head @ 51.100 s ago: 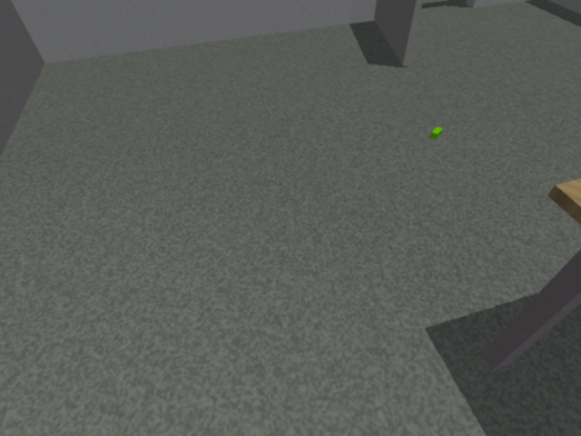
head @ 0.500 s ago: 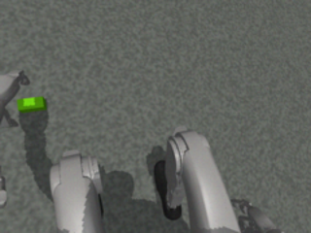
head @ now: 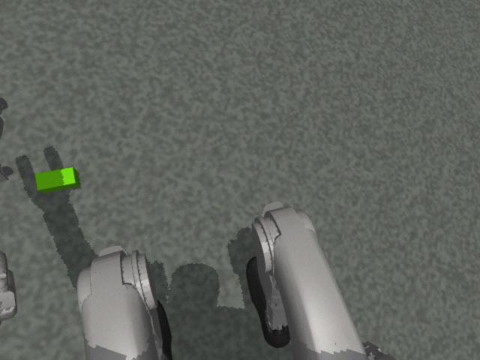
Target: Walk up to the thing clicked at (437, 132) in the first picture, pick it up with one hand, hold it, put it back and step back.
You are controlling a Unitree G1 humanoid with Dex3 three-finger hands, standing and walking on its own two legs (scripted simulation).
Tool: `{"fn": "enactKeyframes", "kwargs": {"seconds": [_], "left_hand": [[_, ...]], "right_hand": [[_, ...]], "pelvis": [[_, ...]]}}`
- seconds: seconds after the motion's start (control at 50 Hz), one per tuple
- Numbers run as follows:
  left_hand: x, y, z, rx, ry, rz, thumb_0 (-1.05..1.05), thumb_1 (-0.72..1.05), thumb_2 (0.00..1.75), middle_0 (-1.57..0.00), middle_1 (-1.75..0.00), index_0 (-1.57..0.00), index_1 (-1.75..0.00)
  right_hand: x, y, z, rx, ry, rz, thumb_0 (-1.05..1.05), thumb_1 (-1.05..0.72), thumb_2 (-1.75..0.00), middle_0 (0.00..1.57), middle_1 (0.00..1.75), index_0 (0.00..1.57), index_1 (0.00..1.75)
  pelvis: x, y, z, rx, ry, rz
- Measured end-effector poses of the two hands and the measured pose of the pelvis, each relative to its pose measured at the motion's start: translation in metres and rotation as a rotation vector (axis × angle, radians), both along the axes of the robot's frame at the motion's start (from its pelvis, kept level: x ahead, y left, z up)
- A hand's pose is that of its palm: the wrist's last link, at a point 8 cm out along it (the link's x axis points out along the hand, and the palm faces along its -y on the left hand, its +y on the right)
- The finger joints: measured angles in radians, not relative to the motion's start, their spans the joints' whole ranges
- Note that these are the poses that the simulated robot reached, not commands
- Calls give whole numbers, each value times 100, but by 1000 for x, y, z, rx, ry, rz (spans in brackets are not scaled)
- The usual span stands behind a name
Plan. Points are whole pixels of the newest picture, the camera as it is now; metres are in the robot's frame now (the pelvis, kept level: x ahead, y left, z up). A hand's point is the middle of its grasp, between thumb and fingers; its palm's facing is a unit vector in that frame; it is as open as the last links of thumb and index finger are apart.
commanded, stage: home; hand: left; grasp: from above
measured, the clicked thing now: (58, 180) +0.48 +0.29 -0.33
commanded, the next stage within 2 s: none
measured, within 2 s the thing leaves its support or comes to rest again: neither
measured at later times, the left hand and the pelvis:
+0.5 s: hand out of the picture +0.29 +0.25 +0.07, palm faces -0.13 -0.79 -0.59, open 7.4 cm; pelvis +0.00 -0.01 +0.17, yaw +6 degrees
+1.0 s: hand out of the picture +0.23 +0.19 +0.28, palm faces +0.20 -0.96 -0.21, open 7.4 cm; pelvis +0.06 -0.01 +0.34, yaw +8 degrees
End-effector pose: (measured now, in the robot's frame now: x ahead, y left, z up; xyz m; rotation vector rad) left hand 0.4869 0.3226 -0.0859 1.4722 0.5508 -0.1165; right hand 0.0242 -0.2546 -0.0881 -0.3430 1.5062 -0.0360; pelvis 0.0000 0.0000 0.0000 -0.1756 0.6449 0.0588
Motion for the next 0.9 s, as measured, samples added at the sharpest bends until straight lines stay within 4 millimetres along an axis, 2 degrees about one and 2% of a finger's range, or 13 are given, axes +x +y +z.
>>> {"fn": "enactKeyframes", "kwargs": {"seconds": [0.06,0.12,0.24,0.38,0.48,0.56,0.66,0.9], "left_hand": [[-21,5,23,-52,14,33,0,20,79,-24,-48,-24,-48],[-51,7,49,-148,4,77,0,38,80,-22,-41,-22,-41],[-114,4,102,-356,-15,175,0,70,86,-21,-34,-21,-33],[-173,-17,156,-551,-50,290,0,85,89,-21,-31,-21,-31],[-204,-32,195,-664,-64,419,0,88,90,-21,-31,-21,-30],[-225,-44,225,-761,-62,531,0,89,90,-21,-30,-21,-30],[-246,-60,263,-872,-44,648,1,90,90,-21,-30,-21,-30],[-274,-77,356,-1051,-57,848,1,90,90,-20,-30,-20,-30]], "right_hand": [[10,-3,9,14,-5,-2,1,-89,-89,21,30,21,29],[29,-8,23,12,-36,17,1,-90,-90,21,30,21,29],[90,-18,63,-26,-202,81,1,-90,-90,21,30,21,29],[166,-8,125,-19,-474,136,1,-90,-90,20,30,20,29],[200,12,171,34,-628,143,1,-90,-90,20,30,20,29],[211,27,206,78,-701,132,1,-90,-90,21,30,20,29],[211,35,246,100,-742,99,1,-90,-90,21,30,21,29],[185,19,329,11,-757,6,1,-90,-90,21,30,21,29]], "pelvis": [[1,0,17,9,7,7],[0,0,38,20,5,13],[-4,-3,79,42,-21,23],[-7,-7,128,63,-78,37],[-4,-11,165,83,-124,49],[2,-15,196,100,-163,54],[12,-17,234,115,-213,59],[44,-15,316,137,-342,70]]}}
